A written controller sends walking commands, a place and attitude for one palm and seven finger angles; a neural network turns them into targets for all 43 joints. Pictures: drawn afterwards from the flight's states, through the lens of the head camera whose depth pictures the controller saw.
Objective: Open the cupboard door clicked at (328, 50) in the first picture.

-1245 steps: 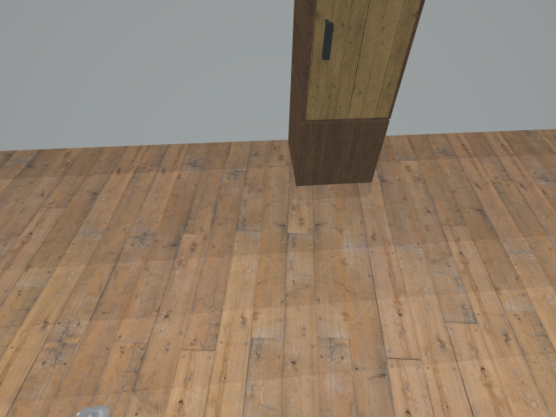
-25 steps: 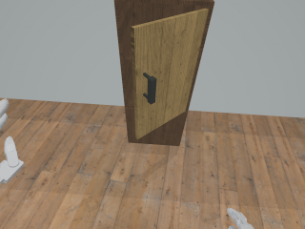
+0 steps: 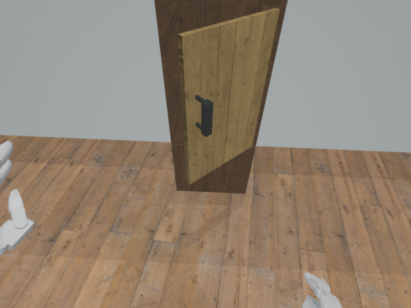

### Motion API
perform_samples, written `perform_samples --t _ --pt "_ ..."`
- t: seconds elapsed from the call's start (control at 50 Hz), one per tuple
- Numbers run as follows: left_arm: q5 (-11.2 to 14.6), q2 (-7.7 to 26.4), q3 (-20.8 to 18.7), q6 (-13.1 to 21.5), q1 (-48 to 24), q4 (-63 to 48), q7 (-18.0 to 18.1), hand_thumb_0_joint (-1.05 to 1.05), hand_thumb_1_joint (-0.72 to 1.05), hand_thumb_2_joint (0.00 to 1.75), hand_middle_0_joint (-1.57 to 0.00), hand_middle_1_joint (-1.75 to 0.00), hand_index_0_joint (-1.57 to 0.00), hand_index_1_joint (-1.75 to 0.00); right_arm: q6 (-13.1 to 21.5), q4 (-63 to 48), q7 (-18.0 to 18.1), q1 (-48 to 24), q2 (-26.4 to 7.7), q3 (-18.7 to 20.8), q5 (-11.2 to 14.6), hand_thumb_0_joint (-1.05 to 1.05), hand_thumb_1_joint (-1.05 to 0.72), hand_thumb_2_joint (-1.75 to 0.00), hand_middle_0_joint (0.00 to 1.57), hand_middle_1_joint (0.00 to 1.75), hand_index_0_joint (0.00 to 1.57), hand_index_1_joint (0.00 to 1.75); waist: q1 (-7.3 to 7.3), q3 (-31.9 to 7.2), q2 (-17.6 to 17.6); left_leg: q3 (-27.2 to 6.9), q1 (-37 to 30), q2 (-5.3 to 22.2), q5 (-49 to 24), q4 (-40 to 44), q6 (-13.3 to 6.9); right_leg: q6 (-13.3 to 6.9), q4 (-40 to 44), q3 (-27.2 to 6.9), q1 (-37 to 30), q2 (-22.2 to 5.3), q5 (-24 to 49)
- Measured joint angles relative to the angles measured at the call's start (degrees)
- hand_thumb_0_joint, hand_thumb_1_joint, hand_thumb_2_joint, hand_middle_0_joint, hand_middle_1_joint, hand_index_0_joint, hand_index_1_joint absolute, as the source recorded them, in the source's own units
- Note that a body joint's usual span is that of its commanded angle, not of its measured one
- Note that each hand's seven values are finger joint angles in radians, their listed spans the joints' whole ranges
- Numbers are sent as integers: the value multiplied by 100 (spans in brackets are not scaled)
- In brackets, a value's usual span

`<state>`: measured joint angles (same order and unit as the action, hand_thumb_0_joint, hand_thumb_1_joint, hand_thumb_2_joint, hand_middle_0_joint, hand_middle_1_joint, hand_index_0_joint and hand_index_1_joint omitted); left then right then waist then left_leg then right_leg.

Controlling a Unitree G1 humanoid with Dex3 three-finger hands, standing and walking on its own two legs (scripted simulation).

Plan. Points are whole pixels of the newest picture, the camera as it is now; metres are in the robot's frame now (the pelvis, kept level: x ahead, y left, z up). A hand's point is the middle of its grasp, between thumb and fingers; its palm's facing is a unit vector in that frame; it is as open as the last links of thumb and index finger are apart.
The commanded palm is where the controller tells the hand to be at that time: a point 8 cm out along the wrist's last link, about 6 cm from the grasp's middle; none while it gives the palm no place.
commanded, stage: stop stepping back and stand still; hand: left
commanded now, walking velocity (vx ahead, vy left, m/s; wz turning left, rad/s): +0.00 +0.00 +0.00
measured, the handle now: (202, 115) +0.66 +0.05 +0.01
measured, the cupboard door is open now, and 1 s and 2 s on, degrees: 42 42 42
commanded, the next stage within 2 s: let the arm hang, fingers relaxed in 0.04 s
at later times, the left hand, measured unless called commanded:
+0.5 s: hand out of the picture -0.04 +0.18 -0.18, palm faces +0.01 -0.99 -0.14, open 7.2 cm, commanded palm none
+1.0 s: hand out of the picture -0.02 +0.21 -0.16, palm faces +0.06 -0.96 -0.27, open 7.4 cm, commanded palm none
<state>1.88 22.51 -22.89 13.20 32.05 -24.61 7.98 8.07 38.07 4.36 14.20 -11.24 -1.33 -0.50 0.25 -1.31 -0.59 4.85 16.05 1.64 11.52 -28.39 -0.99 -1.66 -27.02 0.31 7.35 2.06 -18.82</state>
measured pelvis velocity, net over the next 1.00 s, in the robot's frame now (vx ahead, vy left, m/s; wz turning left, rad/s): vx -0.02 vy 0.01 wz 0.05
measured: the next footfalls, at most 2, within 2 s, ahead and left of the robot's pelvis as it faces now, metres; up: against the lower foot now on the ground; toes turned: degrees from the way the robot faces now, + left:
none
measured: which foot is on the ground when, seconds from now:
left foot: down 0.00-1.00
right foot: down 0.00-1.00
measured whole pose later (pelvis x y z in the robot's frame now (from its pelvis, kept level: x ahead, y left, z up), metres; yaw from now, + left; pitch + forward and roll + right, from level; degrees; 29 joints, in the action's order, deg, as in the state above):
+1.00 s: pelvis -0.02 +0.01 +0.00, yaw +3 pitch -2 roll +0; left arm -0.6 11.9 -0.6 0.4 14.9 64.8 1.3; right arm -1.0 65.5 1.1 12.8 -10.4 0.6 -1.4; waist 0.9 1.7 -2.2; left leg 2.9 14.4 -0.6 6.1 -22.5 -1.8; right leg -1.3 -24.7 2.7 6.5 0.3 -16.2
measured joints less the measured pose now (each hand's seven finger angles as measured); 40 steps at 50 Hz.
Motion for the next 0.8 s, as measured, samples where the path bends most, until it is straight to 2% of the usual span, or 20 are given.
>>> perform_samples --t 0.06,0.14,0.16,0.18,0.22,0.26,0.3,0.36,0.42,0.5,0.6,0.8 --pt "-1 -47 28 -90 -147 107 5 2 89 89 -21 -30 -21 -31 16 -54 18 -122 14 -32 -2 2 -90 -90 21 30 20 30 -58 64 -2 11 -36 -23 -94 144 -22 27 125 -8 -25 -19 88" --pt "1 -73 77 -181 -191 59 6 2 89 89 -21 -30 -21 -31 38 -160 24 -254 16 -55 -13 2 -90 -90 21 30 20 30 -65 122 22 11 -49 -41 -196 291 -40 46 270 -6 -38 -31 190" --pt "-95 -33 203 -103 -321 325 -72 2 89 89 -21 -30 -21 -31 142 -49 -77 -305 -43 -16 -6 2 -90 -90 21 30 20 30 -67 75 -24 -24 63 -41 -201 229 -49 57 215 36 56 -31 202" --pt "-177 18 438 -168 -583 828 -219 1 89 90 -20 -30 -21 -31 135 116 -200 -390 -146 30 8 2 -90 -90 21 30 20 30 -94 25 -84 -57 191 -66 -186 124 -66 67 94 77 174 -54 164" --pt "-270 -13 984 -584 -1155 2186 -485 1 90 90 -20 -30 -20 -30 -114 483 -353 -613 -372 76 -5 1 -90 -90 21 30 20 30 -125 -61 -218 -85 397 -135 -133 -86 -114 88 -223 120 405 -127 10" --pt "-324 -189 1448 -1030 -1585 3679 -655 1 90 90 -20 -30 -20 -30 -379 803 -412 -800 -521 84 -46 1 -90 -90 21 30 20 30 -70 -69 -310 -98 483 -188 -95 -219 -155 116 -459 143 521 -185 -100" --pt "-355 -408 1806 -1334 -1798 5008 -760 1 90 90 -19 -30 -20 -30 -553 1051 -444 -871 -563 87 -78 1 -91 -90 21 30 20 30 13 -11 -299 -103 466 -203 -88 -258 -161 108 -532 149 516 -202 -129" --pt "-344 -732 2198 -1541 -1816 6504 -828 1 91 89 -19 -30 -19 -30 -725 1344 -468 -789 -526 84 -104 1 -91 -90 21 30 20 30 126 157 -107 -109 341 -197 -133 -180 -129 82 -471 153 400 -192 -97" --pt "-305 -1058 2441 -1596 -1688 7540 -849 1 91 89 -20 -30 -20 -30 -853 1675 -444 -597 -475 74 -117 1 -91 -90 20 30 20 30 154 350 88 -132 209 -169 -226 -8 -107 70 -256 170 250 -153 22" --pt "-260 -1196 2428 -1547 -1433 8432 -804 2 94 89 -20 -30 -20 -30 -954 2183 -377 -250 -360 81 -99 1 -91 -90 20 30 20 29 69 511 231 -201 110 -134 -358 213 -80 37 87 230 83 -96 206" --pt "-225 -1167 2350 -1464 -1152 9024 -783 2 93 89 -20 -30 -20 -30 -1015 2646 -305 88 -204 108 -68 1 -91 -90 20 30 20 29 -23 604 170 -265 28 -140 -448 367 -81 34 338 291 -61 -83 331" --pt "-224 -1017 2252 -1386 -1200 9226 -678 1 91 89 -20 -30 -20 -30 -984 2799 -291 119 78 158 -60 1 -91 -90 20 30 20 29 19 529 -96 -235 -68 -183 -516 479 -102 48 305 269 -84 -130 329"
